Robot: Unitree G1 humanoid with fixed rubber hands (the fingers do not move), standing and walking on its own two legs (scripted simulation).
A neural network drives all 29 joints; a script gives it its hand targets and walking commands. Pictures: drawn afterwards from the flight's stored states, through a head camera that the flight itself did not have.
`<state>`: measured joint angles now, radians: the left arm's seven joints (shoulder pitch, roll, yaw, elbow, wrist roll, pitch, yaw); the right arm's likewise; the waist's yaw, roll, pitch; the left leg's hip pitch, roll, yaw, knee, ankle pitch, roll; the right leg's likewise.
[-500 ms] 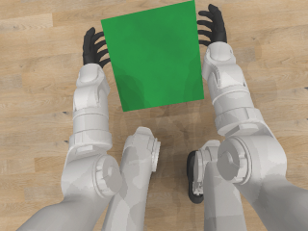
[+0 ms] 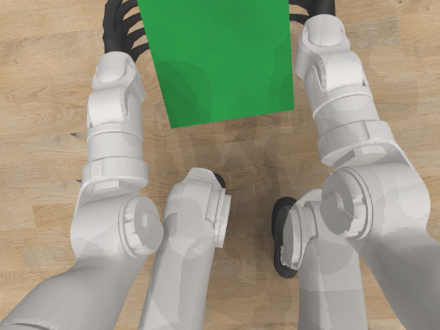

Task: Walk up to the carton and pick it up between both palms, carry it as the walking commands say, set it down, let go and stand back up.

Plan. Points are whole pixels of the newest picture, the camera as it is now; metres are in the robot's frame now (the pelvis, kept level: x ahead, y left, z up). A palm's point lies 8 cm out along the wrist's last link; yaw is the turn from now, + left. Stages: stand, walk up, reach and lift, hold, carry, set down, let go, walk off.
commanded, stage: set down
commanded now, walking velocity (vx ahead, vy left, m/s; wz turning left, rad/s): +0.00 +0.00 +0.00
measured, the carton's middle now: (223, 45) +0.54 +0.12 -0.25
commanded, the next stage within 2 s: none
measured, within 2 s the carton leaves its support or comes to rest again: neither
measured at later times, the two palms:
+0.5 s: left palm (123, 45) +0.49 +0.26 -0.14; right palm (318, 11) +0.57 -0.02 -0.14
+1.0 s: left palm (122, 40) +0.50 +0.26 -0.15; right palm (318, 6) +0.58 -0.02 -0.15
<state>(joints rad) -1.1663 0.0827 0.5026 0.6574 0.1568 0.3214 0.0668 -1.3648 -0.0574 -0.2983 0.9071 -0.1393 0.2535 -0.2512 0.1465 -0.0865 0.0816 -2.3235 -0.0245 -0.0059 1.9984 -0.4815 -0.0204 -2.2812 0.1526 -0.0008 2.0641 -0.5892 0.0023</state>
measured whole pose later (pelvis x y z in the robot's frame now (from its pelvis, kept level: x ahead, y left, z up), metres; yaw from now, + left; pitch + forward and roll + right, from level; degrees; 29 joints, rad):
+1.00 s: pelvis +0.01 +0.00 -0.02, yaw +0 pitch +45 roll +2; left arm -1.26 0.14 0.58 0.77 0.19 0.25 -0.06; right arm -1.45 -0.09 -0.35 0.99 -0.18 0.19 -0.17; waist 0.16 -0.10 0.14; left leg -2.34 -0.01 0.00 2.09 -0.53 -0.03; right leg -2.31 0.17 0.00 2.16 -0.62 -0.01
